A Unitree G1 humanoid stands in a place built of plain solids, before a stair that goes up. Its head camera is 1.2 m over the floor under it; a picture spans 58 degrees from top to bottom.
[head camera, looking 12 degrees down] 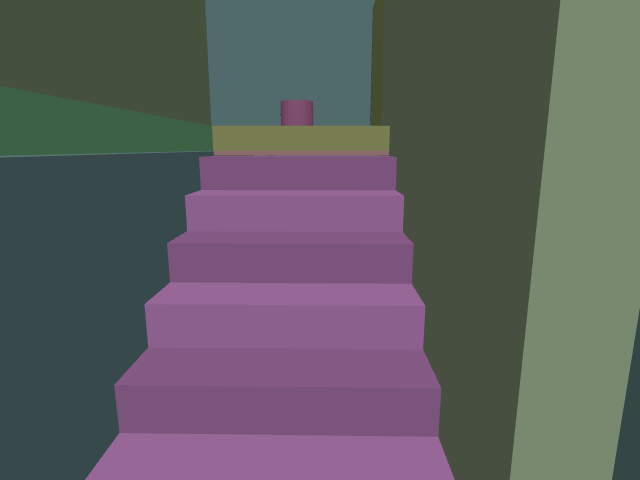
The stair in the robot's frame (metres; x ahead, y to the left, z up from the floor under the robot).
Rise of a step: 0.17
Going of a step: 0.26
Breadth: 0.99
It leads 1 degrees to the right of straight ahead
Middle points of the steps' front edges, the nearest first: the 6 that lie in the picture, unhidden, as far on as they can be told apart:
1.19 0.13 0.50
1.44 0.13 0.66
1.69 0.12 0.83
1.95 0.12 0.99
2.20 0.11 1.16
2.49 0.11 1.32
